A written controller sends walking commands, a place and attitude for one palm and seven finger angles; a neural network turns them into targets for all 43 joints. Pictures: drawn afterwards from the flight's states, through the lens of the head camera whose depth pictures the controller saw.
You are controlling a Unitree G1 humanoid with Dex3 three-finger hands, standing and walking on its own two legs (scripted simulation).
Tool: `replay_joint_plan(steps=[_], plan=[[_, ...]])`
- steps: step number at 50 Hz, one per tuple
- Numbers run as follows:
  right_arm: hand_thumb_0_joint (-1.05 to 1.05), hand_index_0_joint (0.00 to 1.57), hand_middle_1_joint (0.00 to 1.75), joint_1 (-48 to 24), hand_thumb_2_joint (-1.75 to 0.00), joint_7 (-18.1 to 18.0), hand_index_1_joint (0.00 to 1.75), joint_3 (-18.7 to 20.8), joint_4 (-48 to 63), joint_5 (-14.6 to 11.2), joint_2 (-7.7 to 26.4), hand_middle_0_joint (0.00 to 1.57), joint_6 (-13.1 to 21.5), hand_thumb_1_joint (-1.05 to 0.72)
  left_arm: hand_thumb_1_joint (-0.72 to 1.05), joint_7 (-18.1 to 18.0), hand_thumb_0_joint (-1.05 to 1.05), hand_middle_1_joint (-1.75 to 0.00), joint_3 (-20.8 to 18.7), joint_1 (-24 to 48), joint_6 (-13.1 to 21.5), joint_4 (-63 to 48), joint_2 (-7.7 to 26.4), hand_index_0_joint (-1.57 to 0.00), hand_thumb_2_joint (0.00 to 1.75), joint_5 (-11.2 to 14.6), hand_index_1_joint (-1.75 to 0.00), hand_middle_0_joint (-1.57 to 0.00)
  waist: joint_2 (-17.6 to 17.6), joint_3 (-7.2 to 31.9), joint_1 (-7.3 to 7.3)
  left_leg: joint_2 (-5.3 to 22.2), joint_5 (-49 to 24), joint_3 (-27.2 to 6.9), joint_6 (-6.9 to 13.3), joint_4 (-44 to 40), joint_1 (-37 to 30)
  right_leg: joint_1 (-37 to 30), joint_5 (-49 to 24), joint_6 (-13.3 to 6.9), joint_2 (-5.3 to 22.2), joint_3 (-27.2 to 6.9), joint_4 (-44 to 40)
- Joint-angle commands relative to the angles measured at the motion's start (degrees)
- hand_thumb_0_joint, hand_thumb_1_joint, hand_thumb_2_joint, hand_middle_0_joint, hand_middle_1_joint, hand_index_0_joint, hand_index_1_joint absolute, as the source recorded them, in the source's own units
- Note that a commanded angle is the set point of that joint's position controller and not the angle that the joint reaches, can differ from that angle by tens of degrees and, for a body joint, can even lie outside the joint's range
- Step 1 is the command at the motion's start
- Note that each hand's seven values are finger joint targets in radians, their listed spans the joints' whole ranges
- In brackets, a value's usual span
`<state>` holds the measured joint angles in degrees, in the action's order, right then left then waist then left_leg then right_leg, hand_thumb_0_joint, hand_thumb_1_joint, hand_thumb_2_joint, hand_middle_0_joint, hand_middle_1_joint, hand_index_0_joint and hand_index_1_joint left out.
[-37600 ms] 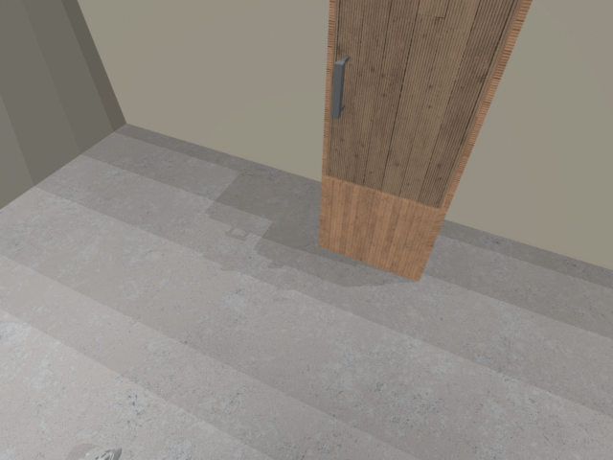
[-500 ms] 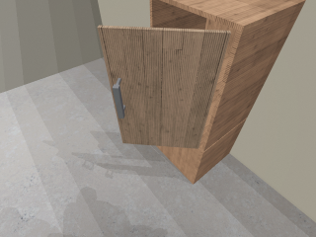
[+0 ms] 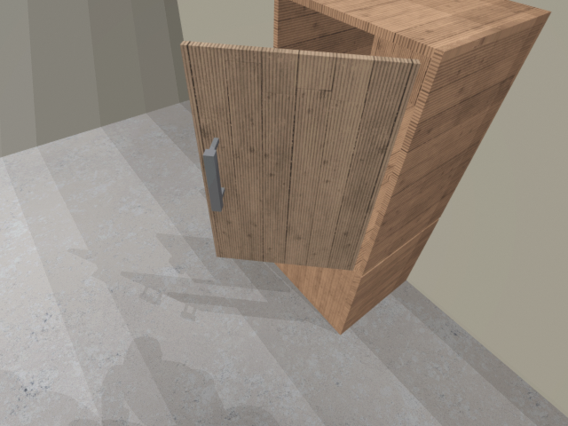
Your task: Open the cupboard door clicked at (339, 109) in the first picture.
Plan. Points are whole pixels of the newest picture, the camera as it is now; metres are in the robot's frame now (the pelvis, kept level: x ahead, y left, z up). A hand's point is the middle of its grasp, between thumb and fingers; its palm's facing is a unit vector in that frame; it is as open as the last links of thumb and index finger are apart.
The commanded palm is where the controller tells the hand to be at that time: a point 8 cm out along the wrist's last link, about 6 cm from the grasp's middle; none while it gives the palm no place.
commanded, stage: come to a stop and stand still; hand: left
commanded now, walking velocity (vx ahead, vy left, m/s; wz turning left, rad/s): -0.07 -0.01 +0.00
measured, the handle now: (216, 175) +0.59 +0.19 +0.00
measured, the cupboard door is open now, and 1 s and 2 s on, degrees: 46 46 46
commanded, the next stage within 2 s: look again from close up in 1.14 s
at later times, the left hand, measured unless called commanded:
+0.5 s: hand out of the picture +0.04 +0.18 -0.17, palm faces +0.00 -0.97 -0.23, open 7.3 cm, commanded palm none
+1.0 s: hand out of the picture +0.04 +0.17 -0.16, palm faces -0.01 -0.97 -0.23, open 7.4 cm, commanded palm none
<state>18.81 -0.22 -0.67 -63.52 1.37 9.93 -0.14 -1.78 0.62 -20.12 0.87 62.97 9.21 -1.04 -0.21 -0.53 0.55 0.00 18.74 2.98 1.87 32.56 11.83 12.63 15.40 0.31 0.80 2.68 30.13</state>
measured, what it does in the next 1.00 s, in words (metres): stands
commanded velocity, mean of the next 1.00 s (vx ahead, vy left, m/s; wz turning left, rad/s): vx -0.03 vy -0.02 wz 0.00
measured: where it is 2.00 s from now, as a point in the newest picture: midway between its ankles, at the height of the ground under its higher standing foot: outside the picture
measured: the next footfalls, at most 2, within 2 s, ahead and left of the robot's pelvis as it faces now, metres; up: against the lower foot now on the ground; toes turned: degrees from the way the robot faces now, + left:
none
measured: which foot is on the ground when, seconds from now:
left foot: down 0.00-1.00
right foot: down 0.00-1.00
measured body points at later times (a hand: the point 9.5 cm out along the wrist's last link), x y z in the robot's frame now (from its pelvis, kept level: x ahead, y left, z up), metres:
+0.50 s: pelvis +0.01 +0.01 +0.00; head +0.03 -0.01 +0.45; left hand +0.04 +0.24 -0.15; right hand +0.02 -0.22 -0.16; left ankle -0.01 +0.09 -0.73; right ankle +0.01 -0.13 -0.73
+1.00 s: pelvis +0.01 -0.02 +0.01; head +0.03 -0.02 +0.46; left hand +0.04 +0.22 -0.14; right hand +0.04 -0.26 -0.15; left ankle -0.01 +0.09 -0.73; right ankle +0.01 -0.13 -0.73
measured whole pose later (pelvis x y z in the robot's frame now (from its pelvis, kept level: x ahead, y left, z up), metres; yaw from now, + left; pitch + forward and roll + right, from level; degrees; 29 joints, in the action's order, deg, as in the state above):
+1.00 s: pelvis +0.01 -0.02 +0.01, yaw -1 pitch -1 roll +0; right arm 11.8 -1.1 -0.4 -63.9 0.7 11.3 1.3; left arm -1.3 0.5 -13.2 0.7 62.3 11.0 -0.5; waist 0.1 -3.3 0.2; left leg 0.2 15.4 3.8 0.6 23.8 7.2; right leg 10.4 14.3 -1.0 0.3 1.9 25.9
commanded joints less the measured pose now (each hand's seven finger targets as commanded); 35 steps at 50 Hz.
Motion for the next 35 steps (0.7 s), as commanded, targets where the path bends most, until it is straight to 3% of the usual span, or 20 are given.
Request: replay_joint_plan(steps=[1,2,3,5,6,14,21,35], plan=[[0.0,0.2,0.3,4.0,-0.9,0.0,0.3,0.3,5.3,-0.1,2.6,0.2,2.1,-0.9,0.9,-1.1,0.0,-0.3,-1.9,1.0,1.9,-4.1,8.1,-0.2,0.9,-0.2,-0.3,-0.2,6.9,-3.3,-2.44,4.4,-4.0,-5.3,-0.7,-6.0,2.3,6.3,5.3,-5.4,6.4,-6.5,-3.4],[0.0,0.2,0.3,3.6,-0.9,-0.3,0.3,0.4,5.3,-0.3,3.9,0.2,2.5,-0.9,0.9,-1.0,0.0,-0.3,-1.3,0.2,1.5,-3.4,5.8,-0.2,0.9,-0.1,-0.3,-0.2,10.3,-4.1,-1.64,7.4,-9.7,-9.2,0.8,-9.1,4.7,4.4,3.7,-3.7,3.2,-3.3,-0.6],[0.0,0.2,0.3,3.3,-0.9,-0.9,0.3,0.4,5.7,-0.4,4.4,0.2,2.8,-0.9,0.9,-1.0,0.0,-0.3,-0.8,-1.5,1.2,-2.4,4.0,-0.2,0.9,0.0,-0.3,-0.2,10.7,-3.4,-0.61,9.3,-17.0,-11.0,2.0,-11.0,5.2,1.4,1.9,-2.9,2.0,-1.3,0.4],[0.0,0.2,0.3,2.4,-0.9,-1.7,0.3,0.3,5.8,-0.7,4.0,0.2,3.1,-0.9,0.9,-1.0,0.0,-0.3,-0.4,-2.7,1.3,-1.0,3.1,-0.2,0.9,0.2,-0.3,-0.2,4.0,-3.4,0.25,8.6,-27.2,-9.4,2.3,-8.9,4.6,-1.7,-5.7,-2.7,2.8,-2.0,-1.1],[0.0,0.2,0.3,3.1,-0.9,-1.8,0.3,0.5,5.7,-0.8,4.5,0.2,3.2,-0.9,0.9,-1.0,0.0,-0.3,-0.5,-2.8,1.2,-0.9,2.9,-0.2,0.9,0.4,-0.3,-0.2,1.7,-2.3,-0.28,8.0,-28.3,-8.3,1.6,-8.5,2.6,-2.1,-8.1,-2.7,3.3,-2.6,-1.1],[0.0,0.2,0.3,1.5,-0.9,-2.4,0.3,1.7,4.2,-0.6,4.5,0.2,2.2,-0.9,0.9,-0.9,0.0,-0.3,-1.6,-1.5,-0.5,-3.0,3.2,-0.2,0.9,0.2,-0.3,-0.2,0.3,-3.3,-0.33,8.5,-21.5,-7.9,2.2,-11.4,0.2,1.2,-7.8,-1.5,3.7,-3.2,-0.9],[0.0,0.2,0.3,-0.4,-0.9,-2.0,0.3,1.5,3.6,-0.5,3.7,0.2,2.4,-0.9,0.9,-0.8,0.0,-0.3,-1.7,0.6,0.0,-3.6,4.2,-0.2,0.9,0.3,-0.3,-0.2,-0.6,-1.8,-0.38,6.2,-14.7,-5.5,1.2,-11.5,0.5,-1.3,-11.5,-2.0,4.9,-5.3,-3.2],[0.0,0.2,0.3,-3.9,-0.9,-1.5,0.3,1.5,2.2,-0.6,6.2,0.2,2.2,-0.9,0.9,-0.4,0.0,-0.3,-1.7,4.6,0.8,-3.9,8.1,-0.2,0.9,0.3,-0.3,-0.2,-0.6,-3.1,-0.44,5.8,-11.2,-4.3,0.3,-12.7,-1.4,-1.9,-11.9,-2.6,5.7,-6.6,-7.4]])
